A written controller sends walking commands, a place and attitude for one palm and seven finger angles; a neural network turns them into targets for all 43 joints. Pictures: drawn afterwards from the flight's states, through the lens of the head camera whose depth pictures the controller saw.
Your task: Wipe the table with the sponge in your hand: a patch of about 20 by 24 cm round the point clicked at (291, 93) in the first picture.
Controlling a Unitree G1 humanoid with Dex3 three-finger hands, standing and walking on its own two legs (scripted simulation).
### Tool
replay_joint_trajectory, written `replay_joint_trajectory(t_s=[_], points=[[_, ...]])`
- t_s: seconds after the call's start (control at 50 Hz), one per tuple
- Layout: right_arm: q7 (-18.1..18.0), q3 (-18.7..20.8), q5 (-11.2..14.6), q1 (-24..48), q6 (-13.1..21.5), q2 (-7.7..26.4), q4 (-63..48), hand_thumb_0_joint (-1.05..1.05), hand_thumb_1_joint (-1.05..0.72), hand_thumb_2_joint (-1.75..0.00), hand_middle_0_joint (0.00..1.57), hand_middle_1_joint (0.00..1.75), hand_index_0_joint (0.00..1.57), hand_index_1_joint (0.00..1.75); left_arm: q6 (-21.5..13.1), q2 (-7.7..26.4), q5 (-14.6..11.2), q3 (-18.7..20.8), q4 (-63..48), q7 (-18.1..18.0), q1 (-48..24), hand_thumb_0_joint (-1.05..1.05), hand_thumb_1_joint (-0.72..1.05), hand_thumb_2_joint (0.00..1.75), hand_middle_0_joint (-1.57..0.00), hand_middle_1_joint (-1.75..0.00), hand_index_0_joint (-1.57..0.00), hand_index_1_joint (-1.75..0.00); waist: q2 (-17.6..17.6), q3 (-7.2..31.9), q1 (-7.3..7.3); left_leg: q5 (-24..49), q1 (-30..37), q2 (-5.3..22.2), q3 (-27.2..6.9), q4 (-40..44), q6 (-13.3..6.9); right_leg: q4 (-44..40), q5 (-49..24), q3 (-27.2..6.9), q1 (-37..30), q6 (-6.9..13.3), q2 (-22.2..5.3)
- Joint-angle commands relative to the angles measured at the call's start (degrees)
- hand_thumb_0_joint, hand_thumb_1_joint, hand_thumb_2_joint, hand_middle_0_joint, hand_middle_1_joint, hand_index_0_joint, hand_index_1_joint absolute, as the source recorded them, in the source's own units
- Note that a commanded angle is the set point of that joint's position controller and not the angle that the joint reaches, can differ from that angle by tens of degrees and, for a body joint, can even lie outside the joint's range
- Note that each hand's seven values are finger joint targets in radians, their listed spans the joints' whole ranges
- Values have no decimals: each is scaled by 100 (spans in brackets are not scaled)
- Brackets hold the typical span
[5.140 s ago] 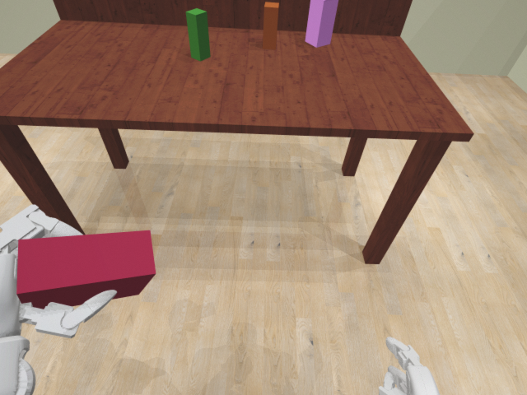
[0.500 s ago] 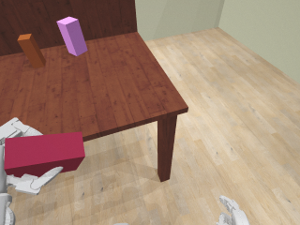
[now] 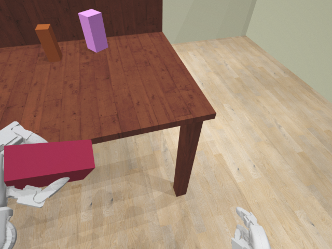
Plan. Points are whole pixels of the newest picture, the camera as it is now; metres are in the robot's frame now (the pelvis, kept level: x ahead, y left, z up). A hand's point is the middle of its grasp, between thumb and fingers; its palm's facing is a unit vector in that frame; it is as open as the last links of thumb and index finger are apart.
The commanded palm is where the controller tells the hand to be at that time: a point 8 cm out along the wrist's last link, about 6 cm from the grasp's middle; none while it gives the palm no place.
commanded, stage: come to a stop and stand still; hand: left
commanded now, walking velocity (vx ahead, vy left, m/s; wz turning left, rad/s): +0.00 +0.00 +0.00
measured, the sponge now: (63, 164) +0.23 +0.21 +0.15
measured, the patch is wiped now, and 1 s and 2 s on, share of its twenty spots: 0.00 0.00 0.00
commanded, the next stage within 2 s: look again from close up in 0.40 s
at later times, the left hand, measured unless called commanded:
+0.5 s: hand (37, 179) +0.19 +0.24 +0.16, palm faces +0.40 -0.83 -0.39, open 9.4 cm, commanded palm +0.14 +0.28 +0.18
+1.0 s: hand (10, 163) +0.21 +0.29 +0.17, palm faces +0.47 -0.83 -0.30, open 9.4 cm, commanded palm +0.16 +0.30 +0.18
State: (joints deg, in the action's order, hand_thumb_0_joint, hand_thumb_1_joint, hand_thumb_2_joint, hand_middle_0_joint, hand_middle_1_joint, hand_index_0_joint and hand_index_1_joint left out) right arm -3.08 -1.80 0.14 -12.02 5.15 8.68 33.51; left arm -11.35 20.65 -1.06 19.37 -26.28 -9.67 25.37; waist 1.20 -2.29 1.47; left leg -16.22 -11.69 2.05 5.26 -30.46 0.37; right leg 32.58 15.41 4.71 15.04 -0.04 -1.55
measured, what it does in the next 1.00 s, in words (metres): stands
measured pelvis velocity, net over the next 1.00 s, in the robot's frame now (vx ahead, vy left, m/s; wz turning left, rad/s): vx -0.01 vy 0.03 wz -0.01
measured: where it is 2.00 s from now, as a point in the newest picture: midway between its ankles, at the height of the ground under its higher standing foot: outside the picture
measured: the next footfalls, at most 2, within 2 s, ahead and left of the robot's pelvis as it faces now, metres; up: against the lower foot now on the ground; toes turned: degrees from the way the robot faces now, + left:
left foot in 1.54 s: +0.26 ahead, +0.22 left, +0.00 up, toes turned -2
right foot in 1.78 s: +0.21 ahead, +0.02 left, +0.00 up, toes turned -11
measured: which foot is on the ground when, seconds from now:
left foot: down 0.00-1.00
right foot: down 0.00-1.00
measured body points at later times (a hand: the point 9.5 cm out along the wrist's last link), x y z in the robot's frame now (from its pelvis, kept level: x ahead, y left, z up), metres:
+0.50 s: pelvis -0.03 +0.00 +0.00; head -0.01 +0.00 +0.45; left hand +0.16 +0.28 +0.18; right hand +0.13 -0.24 -0.09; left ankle +0.00 +0.12 -0.73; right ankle +0.03 -0.10 -0.73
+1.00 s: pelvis -0.01 +0.03 +0.01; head -0.01 +0.05 +0.45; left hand +0.18 +0.33 +0.19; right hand +0.17 -0.18 -0.06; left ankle +0.00 +0.12 -0.73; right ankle +0.03 -0.09 -0.73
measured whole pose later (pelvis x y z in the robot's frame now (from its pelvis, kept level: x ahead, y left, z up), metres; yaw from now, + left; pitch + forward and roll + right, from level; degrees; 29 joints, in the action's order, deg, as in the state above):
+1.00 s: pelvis -0.01 +0.03 +0.01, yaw -1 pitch -2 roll -1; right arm -0.6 -2.7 -0.9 -14.5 10.4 10.4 33.7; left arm -13.5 19.3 -1.2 21.4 -22.3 -6.3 19.0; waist 2.7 -1.7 3.8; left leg -14.8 -11.9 -0.4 2.4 -28.6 -2.0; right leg 26.6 11.9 1.0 13.4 0.9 0.5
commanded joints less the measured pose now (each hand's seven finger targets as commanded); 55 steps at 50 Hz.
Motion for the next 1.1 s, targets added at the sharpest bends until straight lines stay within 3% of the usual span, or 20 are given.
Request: replay_joint_trajectory(t_s=[0.0, 0.04, 0.08, 0.16, 0.26, 0.36, 0.46, 0.48, 0.5, 0.52, 0.54, 0.56, 0.64, 0.7, 0.72, 0.74, 0.84, 0.92, 0.96, 1.08], points=[[-53, 331, -18, 485, 303, 932, -717, 0, -90, -90, 20, 30, 20, 30, -335, 789, 16, 470, -1141, -33, -557, 0, 10, 130, -120, -160, -120, -160, -532, 343, -110, 604, -907, 720, -461, 595, -146, -762, -1008, -486, -884, -39, -245], [-33, 361, -29, 451, 244, 883, -737, 0, -90, -90, 20, 30, 20, 30, -273, 879, -58, 572, -1147, -16, -507, 0, 10, 130, -120, -160, -120, -160, 320, 361, -131, -370, -685, 178, -206, 27, 46, -1371, -468, -1326, -277, 228, -727], [-10, 305, -51, 460, 171, 765, -675, 0, -90, -90, 20, 30, 20, 30, -218, 860, -103, 561, -1096, -22, -492, 0, 10, 130, -120, -160, -120, -160, 610, 415, -156, -441, -324, 3, -301, -477, 38, -1859, 220, -1739, 163, 492, -1158], [-65, 243, -59, 565, 72, 762, -706, 0, -90, -90, 20, 30, 20, 30, -184, 877, -115, 589, -1276, -34, -501, 0, 10, 130, -120, -160, -120, -160, 171, 574, -153, 64, -35, 107, -498, 343, -35, -1566, 654, -1087, 85, 288, -769], [-153, 247, -35, 634, 127, 871, -818, 0, -90, -90, 20, 30, 20, 30, -280, 818, -36, 555, -1492, -48, -395, 0, 10, 130, -120, -160, -120, -160, -1172, 378, -68, -649, -1056, 799, -1237, 1689, -262, -546, 199, -376, -732, -41, 5], [-131, 329, -5, 495, 271, 899, -785, 0, -90, -90, 20, 30, 20, 30, -329, 776, -18, 559, -1388, -69, -52, 0, 10, 130, -120, -160, -120, -160, -664, 836, -77, 682, -744, 579, -794, 900, -142, -682, -1137, -544, -1037, -27, -189], [-104, 348, -20, 411, 247, 892, -702, 0, -90, -90, 20, 30, 20, 30, -285, 789, -62, 532, -1222, -81, -26, 0, 10, 130, -120, -160, -120, -160, -66, 629, -146, -8, -591, 234, -542, 450, -22, -1296, -272, -1080, -394, 163, -547], [-98, 513, -277, -295, 571, 1031, -519, 0, -90, -90, 20, 30, 20, 30, -802, 5564, 657, 3963, -2392, 29, -5903, 0, 10, 130, -120, -160, -120, -160, 808, 43, 98, 381, -838, -21, -227, -374, -52, -1854, -940, -1357, 200, -159, -558], [-76, 316, -93, 73, 610, 436, -299, 0, -90, -90, 20, 30, 20, 30, -611, 2118, 135, 1675, 803, 312, -2775, 0, 10, 130, -120, -160, -120, -160, 823, 1152, -11, 131, -298, -438, -423, -345, -126, -1493, -618, -1298, -181, 417, -947], [-51, 373, 27, 198, 640, 678, -727, 0, -90, -90, 20, 30, 20, 30, -643, 1648, -70, 1381, 343, 267, -1372, 0, 10, 130, -120, -160, -120, -160, 436, 630, 229, 161, -268, -248, -388, -192, -76, -1925, -242, -1701, -177, 258, -898], [37, 380, 131, 242, 713, 732, -821, 0, -90, -90, 20, 30, 20, 30, -598, 841, -181, 841, 818, 299, -1073, 0, 10, 130, -120, -160, -120, -160, -149, 678, 115, 125, -14, -144, -367, 135, -62, -1780, -83, -1736, -273, 456, -1006], [68, 397, 78, 226, 707, 859, -761, 0, -90, -90, 20, 30, 20, 30, -682, 925, -192, 654, 190, 350, -1229, 0, 10, 130, -120, -160, -120, -160, -484, 810, 74, 53, 102, -214, -432, 432, -103, -1599, 96, -1473, -307, 426, -848], [198, 323, 93, 491, 791, 905, -852, 0, -90, -90, 20, 30, 20, 30, -682, 609, -218, 162, -643, 405, -491, 0, 10, 130, -120, -160, -120, -160, -806, 368, 119, -706, -326, 167, -751, 1357, -253, -1235, 972, -885, -274, 116, -179], [203, 297, 89, 441, 789, 960, -955, 0, -90, -90, 20, 30, 20, 30, -622, 964, -86, 568, -732, 319, -704, 0, 10, 130, -120, -160, -120, -160, -102, 276, 139, -1218, -1302, 447, -1065, 1767, -331, -637, 400, -542, -974, -7, 68], [191, 320, 76, 420, 788, 970, -964, 0, -90, -90, 20, 30, 20, 30, -609, 1084, -76, 751, -724, 292, -762, 0, 10, 130, -120, -160, -120, -160, 145, 362, 123, -975, -1220, 406, -1001, 1624, -326, -697, 258, -543, -1013, -3, 55], [162, 313, 46, 500, 775, 975, -970, 0, -90, -90, 20, 30, 20, 30, -595, 1437, -83, 1092, -879, 254, -973, 0, 10, 130, -120, -160, -120, -160, -34, 321, 95, -789, -931, 340, -870, 1569, -269, -830, 240, -595, -755, -5, 77], [131, 271, -43, 487, 844, 907, -968, 0, -90, -90, 20, 30, 20, 30, -677, 1177, -43, 931, -1186, 293, -1656, 0, 10, 130, -120, -160, -120, -160, -837, 351, 39, -1158, -846, 211, -865, 1575, -237, -1029, 319, -761, -750, 78, 76], [162, 320, -105, 375, 888, 969, -903, 0, -90, -90, 20, 30, 20, 30, -636, 711, -2, 360, -1126, 343, -1574, 0, 10, 130, -120, -160, -120, -160, -665, 634, -5, -1304, -437, 33, -653, 1051, -278, -1197, 925, -993, -527, 250, -6], [167, 300, -105, 372, 858, 983, -905, 0, -90, -90, 20, 30, 20, 30, -548, 494, 0, 132, -942, 366, -1456, 0, 10, 130, -120, -160, -120, -160, -659, 408, -50, -1526, -436, 46, -701, 993, -310, -1155, 1223, -1022, -178, 322, 9], [147, 321, -79, 375, 600, 1030, -977, 0, -90, -90, 20, 30, 20, 30, -495, 832, -45, 594, -611, 332, -1127, 0, 10, 130, -120, -160, -120, -160, -212, 325, -64, -589, -490, 56, -731, 393, -356, -656, 579, -1270, -21, 515, -101]])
